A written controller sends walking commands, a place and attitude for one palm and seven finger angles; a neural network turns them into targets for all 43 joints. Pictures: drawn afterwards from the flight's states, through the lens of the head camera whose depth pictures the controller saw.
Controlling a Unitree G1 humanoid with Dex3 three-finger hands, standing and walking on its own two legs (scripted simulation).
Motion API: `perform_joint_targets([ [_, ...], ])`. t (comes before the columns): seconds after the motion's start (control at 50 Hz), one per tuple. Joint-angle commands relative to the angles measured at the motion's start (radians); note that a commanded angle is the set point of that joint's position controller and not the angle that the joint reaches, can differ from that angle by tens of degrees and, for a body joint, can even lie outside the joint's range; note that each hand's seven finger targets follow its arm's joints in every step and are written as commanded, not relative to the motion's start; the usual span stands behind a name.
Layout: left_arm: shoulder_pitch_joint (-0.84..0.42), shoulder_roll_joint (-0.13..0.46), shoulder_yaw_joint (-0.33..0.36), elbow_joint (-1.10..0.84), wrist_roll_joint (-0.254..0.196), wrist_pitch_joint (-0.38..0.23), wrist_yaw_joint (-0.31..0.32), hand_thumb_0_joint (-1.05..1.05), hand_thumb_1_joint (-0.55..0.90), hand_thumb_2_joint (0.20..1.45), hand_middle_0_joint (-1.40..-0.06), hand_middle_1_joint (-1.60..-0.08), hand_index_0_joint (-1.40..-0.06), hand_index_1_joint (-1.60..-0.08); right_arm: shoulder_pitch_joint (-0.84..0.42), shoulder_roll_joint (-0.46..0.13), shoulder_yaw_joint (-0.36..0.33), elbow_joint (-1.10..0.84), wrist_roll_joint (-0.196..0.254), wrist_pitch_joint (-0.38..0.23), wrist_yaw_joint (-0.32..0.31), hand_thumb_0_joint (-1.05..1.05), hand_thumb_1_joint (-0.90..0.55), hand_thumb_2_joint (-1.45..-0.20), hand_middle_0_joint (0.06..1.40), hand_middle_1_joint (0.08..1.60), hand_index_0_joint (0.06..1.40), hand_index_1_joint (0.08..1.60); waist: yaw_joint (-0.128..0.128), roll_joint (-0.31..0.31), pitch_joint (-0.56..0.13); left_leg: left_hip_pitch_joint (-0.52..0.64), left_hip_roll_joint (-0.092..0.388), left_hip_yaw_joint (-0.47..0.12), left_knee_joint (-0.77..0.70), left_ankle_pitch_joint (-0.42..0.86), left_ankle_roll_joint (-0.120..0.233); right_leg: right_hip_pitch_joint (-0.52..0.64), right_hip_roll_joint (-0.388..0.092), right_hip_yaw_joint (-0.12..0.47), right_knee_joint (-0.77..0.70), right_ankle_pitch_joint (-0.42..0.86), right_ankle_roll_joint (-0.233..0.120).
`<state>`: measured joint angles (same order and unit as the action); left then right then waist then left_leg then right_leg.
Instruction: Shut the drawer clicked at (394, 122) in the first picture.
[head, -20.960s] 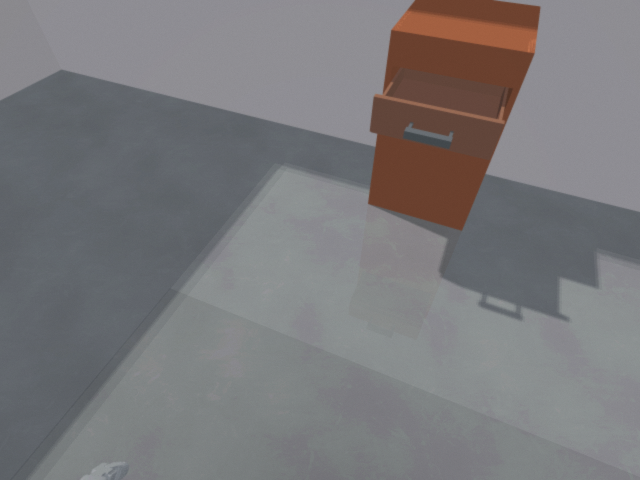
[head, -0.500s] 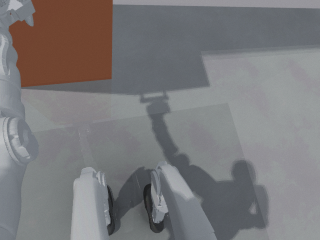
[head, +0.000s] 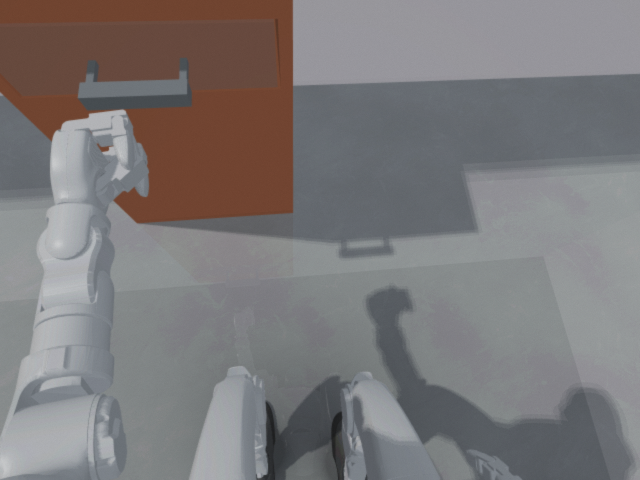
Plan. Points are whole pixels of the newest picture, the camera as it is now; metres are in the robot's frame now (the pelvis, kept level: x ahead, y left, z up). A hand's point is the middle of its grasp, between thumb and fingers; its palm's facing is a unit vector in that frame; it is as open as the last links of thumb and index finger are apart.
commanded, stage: draw the hand back to the body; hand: left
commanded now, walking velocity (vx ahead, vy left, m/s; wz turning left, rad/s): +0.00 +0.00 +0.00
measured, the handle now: (138, 81) +0.64 +0.24 -0.04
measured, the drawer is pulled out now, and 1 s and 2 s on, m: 0.00 0.00 0.00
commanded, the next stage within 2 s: step back with the hand held close in 1.12 s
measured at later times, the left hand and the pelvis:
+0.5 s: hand out of the picture +0.32 +0.23 +0.16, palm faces +0.25 -0.92 -0.29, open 3.3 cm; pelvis +0.04 +0.01 +0.12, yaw +3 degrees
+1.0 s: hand out of the picture +0.20 +0.26 +0.31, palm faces +0.45 -0.79 -0.42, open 3.3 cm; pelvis +0.05 +0.01 +0.14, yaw +4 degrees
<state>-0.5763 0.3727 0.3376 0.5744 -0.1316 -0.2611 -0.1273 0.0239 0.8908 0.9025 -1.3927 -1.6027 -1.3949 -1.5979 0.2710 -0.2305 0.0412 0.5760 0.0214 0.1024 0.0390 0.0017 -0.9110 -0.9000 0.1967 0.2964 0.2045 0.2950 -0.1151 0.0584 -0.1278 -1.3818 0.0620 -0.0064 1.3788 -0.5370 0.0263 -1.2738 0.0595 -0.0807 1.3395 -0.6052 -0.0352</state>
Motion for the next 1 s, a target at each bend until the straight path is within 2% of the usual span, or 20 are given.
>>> perform_joint_targets([
  [0.0,-0.240,0.132,-0.037,-0.293,-0.054,-0.112,0.026,0.000,0.900,0.900,-1.400,-1.600,-1.400,-1.600,0.141,-0.168,-0.087,-0.047,0.012,-0.073,-0.040,0.000,-0.900,-0.900,0.200,0.300,0.200,0.300,-0.030,0.029,-0.597,0.608,-0.032,-0.040,-0.198,0.417,0.012,0.405,-0.006,0.054,-0.275,0.503,0.031],
  [0.02,-0.234,0.101,-0.072,-0.283,-0.053,-0.128,0.025,0.000,0.900,0.900,-1.400,-1.600,-1.400,-1.600,0.136,-0.166,-0.086,-0.041,0.012,-0.082,-0.042,0.000,-0.900,-0.900,0.200,0.300,0.200,0.300,-0.034,0.049,-0.552,0.634,-0.035,-0.035,-0.214,0.413,0.012,0.395,-0.007,0.057,-0.294,0.490,0.028],
  [0.06,-0.166,0.068,-0.101,-0.205,-0.052,-0.142,0.012,0.000,0.900,0.900,-1.400,-1.600,-1.400,-1.600,0.121,-0.168,-0.088,-0.033,0.012,-0.084,-0.045,0.000,-0.900,-0.900,0.200,0.300,0.200,0.300,-0.034,0.018,-0.443,0.652,-0.036,-0.032,-0.257,0.372,0.008,0.391,-0.007,0.048,-0.336,0.444,0.027],
  [0.1,-0.070,0.064,-0.109,-0.176,-0.052,-0.147,-0.008,0.000,0.900,0.900,-1.400,-1.600,-1.400,-1.600,0.100,-0.169,-0.088,-0.056,0.016,-0.079,-0.045,0.000,-0.900,-0.900,0.200,0.300,0.200,0.300,-0.006,0.021,-0.394,0.676,-0.042,-0.024,-0.302,0.359,0.006,0.435,-0.009,0.047,-0.370,0.435,0.021],
  [0.12,-0.065,0.063,-0.122,-0.219,-0.053,-0.155,-0.016,0.000,0.900,0.900,-1.400,-1.600,-1.400,-1.600,0.090,-0.172,-0.088,-0.071,0.019,-0.078,-0.043,0.000,-0.900,-0.900,0.200,0.300,0.200,0.300,0.009,0.082,-0.404,0.735,-0.046,-0.025,-0.323,0.387,0.004,0.447,-0.011,0.045,-0.377,0.444,0.013],
  [0.18,0.098,0.062,-0.110,-0.296,-0.079,-0.149,-0.028,0.000,0.900,0.900,-1.400,-1.600,-1.400,-1.600,0.055,-0.168,-0.087,-0.124,0.026,-0.067,-0.045,0.000,-0.900,-0.900,0.200,0.300,0.200,0.300,0.048,0.050,-0.400,0.829,-0.046,-0.023,-0.389,0.473,0.004,0.548,-0.008,0.035,-0.420,0.518,0.014],
  [0.22,0.167,0.074,-0.097,-0.348,-0.096,-0.141,-0.027,0.000,0.900,0.900,-1.400,-1.600,-1.400,-1.600,0.036,-0.166,-0.083,-0.153,0.030,-0.065,-0.048,0.000,-0.900,-0.900,0.200,0.300,0.200,0.300,0.054,0.027,-0.352,0.836,-0.049,-0.018,-0.424,0.473,0.009,0.606,-0.009,0.034,-0.449,0.539,0.016],
  [0.24,0.230,0.146,-0.130,-0.393,0.025,-0.052,0.064,0.000,0.900,0.900,-1.400,-1.600,-1.400,-1.600,-0.033,-0.143,-0.084,-0.191,0.034,-0.019,-0.064,0.000,-0.900,-0.900,0.200,0.300,0.200,0.300,0.118,0.047,-0.411,0.937,-0.055,0.004,-0.511,0.474,-0.002,0.686,-0.029,0.085,-0.516,0.533,0.002],
  [0.26,0.254,0.107,-0.145,-0.472,0.027,-0.005,0.117,0.000,0.900,0.900,-1.400,-1.600,-1.400,-1.600,-0.038,-0.129,-0.080,-0.228,0.036,-0.003,-0.079,0.000,-0.900,-0.900,0.200,0.300,0.200,0.300,0.091,0.041,-0.354,0.955,-0.053,0.005,-0.548,0.463,-0.001,0.710,-0.030,0.074,-0.549,0.530,0.003],
  [0.28,0.278,0.101,-0.159,-0.510,0.041,0.030,0.154,0.000,0.900,0.900,-1.400,-1.600,-1.400,-1.600,-0.053,-0.128,-0.074,-0.237,0.037,0.005,-0.091,0.000,-0.900,-0.900,0.200,0.300,0.200,0.300,0.091,0.049,-0.312,0.966,-0.051,0.009,-0.576,0.432,0.000,0.731,-0.033,0.073,-0.578,0.510,0.004],
  [0.34,0.322,0.129,-0.142,-0.567,0.055,0.096,0.231,0.000,0.900,0.900,-1.400,-1.600,-1.400,-1.600,-0.091,-0.124,-0.058,-0.244,0.033,0.013,-0.127,0.000,-0.900,-0.900,0.200,0.300,0.200,0.300,0.082,-0.029,-0.215,0.978,-0.047,0.009,-0.648,0.380,0.011,0.816,-0.038,0.076,-0.657,0.494,0.012],
  [0.4,0.359,0.120,-0.148,-0.648,0.060,0.129,0.262,0.000,0.900,0.900,-1.400,-1.600,-1.400,-1.600,-0.124,-0.120,-0.046,-0.244,0.032,-0.011,-0.147,0.000,-0.900,-0.900,0.200,0.300,0.200,0.300,0.091,0.006,-0.182,1.073,-0.046,0.004,-0.719,0.395,0.011,0.875,-0.046,0.069,-0.723,0.499,0.009],
  [0.48,0.475,0.076,-0.177,-0.727,0.057,0.161,0.266,0.000,0.900,0.900,-1.400,-1.600,-1.400,-1.600,-0.154,-0.115,-0.037,-0.228,0.029,-0.055,-0.149,0.000,-0.900,-0.900,0.200,0.300,0.200,0.300,0.103,0.000,-0.131,1.179,-0.039,-0.006,-0.801,0.437,0.010,0.940,-0.049,0.060,-0.798,0.517,0.008],
  [0.56,0.628,0.072,-0.161,-0.828,0.050,0.179,0.255,0.000,0.900,0.900,-1.400,-1.600,-1.400,-1.600,-0.179,-0.112,-0.031,-0.215,0.025,-0.091,-0.140,0.000,-0.900,-0.900,0.200,0.300,0.200,0.300,0.119,-0.029,-0.070,1.238,-0.035,-0.010,-0.866,0.467,0.008,1.004,-0.053,0.054,-0.864,0.539,0.009],
  [0.64,0.759,0.095,-0.103,-0.947,0.044,0.181,0.246,0.000,0.900,0.900,-1.400,-1.600,-1.400,-1.600,-0.194,-0.104,-0.029,-0.205,0.019,-0.121,-0.131,0.000,-0.900,-0.900,0.200,0.300,0.200,0.300,0.136,-0.006,-0.018,1.272,-0.033,-0.011,-0.915,0.502,0.003,1.060,-0.055,0.051,-0.910,0.558,0.008],
  [0.68,0.811,0.122,-0.057,-1.014,0.041,0.177,0.247,0.000,0.900,0.900,-1.400,-1.600,-1.400,-1.600,-0.198,-0.099,-0.030,-0.202,0.013,-0.135,-0.127,0.000,-0.900,-0.900,0.200,0.300,0.200,0.300,0.145,-0.029,-0.024,1.288,-0.032,-0.008,-0.928,0.525,0.004,1.089,-0.057,0.050,-0.924,0.582,0.010],
  [0.74,0.868,0.125,-0.035,-1.130,0.038,0.165,0.243,0.000,0.900,0.900,-1.400,-1.600,-1.400,-1.600,-0.206,-0.093,-0.032,-0.198,0.010,-0.159,-0.121,0.000,-0.900,-0.900,0.200,0.300,0.200,0.300,0.148,0.024,0.004,1.304,-0.032,-0.007,-0.946,0.526,0.001,1.101,-0.058,0.056,-0.946,0.572,0.009],
  [0.92,1.080,0.165,0.086,-1.313,0.035,0.129,0.245,0.000,0.900,0.900,-1.400,-1.600,-1.400,-1.600,-0.210,-0.088,-0.047,-0.178,0.006,-0.231,-0.111,0.000,-0.900,-0.900,0.200,0.300,0.200,0.300,0.175,-0.007,0.045,1.308,-0.033,0.002,-0.944,0.536,0.003,1.110,-0.051,0.056,-0.976,0.599,0.013],
  [0.94,1.098,0.115,0.050,-1.254,0.034,0.132,0.242,0.000,0.900,0.900,-1.400,-1.600,-1.400,-1.600,-0.200,-0.086,-0.045,-0.169,0.005,-0.229,-0.111,0.000,-0.900,-0.900,0.200,0.300,0.200,0.300,0.161,-0.029,0.078,1.296,-0.031,0.005,-0.947,0.513,0.004,1.098,-0.055,0.052,-0.968,0.582,0.016],
  [0.98,1.070,0.085,0.024,-1.206,0.034,0.138,0.239,0.000,0.900,0.900,-1.400,-1.600,-1.400,-1.600,-0.197,-0.094,-0.051,-0.165,0.006,-0.224,-0.112,0.000,-0.900,-0.900,0.200,0.300,0.200,0.300,0.151,-0.066,0.131,1.278,-0.029,0.005,-0.953,0.461,0.007,1.068,-0.056,0.052,-0.981,0.536,0.021],
])
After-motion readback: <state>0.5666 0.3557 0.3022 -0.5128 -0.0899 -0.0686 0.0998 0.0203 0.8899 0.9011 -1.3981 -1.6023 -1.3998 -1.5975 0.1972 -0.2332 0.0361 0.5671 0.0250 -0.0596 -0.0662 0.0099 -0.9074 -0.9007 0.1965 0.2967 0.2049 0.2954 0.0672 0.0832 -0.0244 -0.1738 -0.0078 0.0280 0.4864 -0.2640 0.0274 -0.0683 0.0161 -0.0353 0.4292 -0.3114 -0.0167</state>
